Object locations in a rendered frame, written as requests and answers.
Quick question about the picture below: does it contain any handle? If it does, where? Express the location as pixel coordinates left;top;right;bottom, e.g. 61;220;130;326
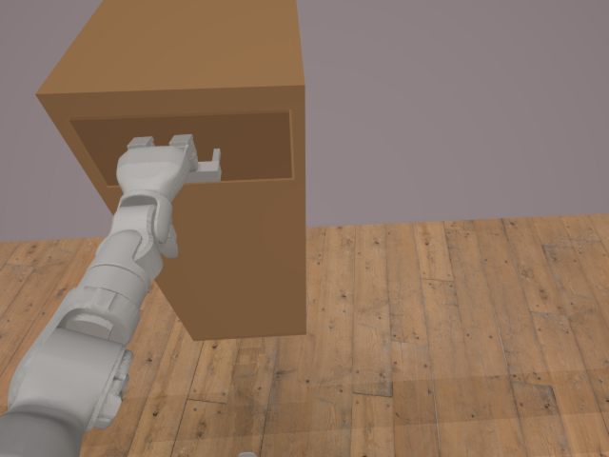
186;149;222;183

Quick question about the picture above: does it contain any drawer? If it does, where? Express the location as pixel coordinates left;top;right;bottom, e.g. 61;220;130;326
69;109;292;186

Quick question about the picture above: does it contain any cabinet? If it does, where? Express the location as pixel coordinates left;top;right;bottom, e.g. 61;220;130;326
35;0;306;341

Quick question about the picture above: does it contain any robot left forearm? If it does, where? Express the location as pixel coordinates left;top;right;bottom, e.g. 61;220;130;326
8;189;172;410

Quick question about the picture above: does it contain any robot left hand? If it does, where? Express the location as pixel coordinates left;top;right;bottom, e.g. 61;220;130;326
116;134;198;258

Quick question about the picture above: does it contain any left robot upper arm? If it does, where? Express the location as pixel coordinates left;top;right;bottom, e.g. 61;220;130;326
0;327;134;457

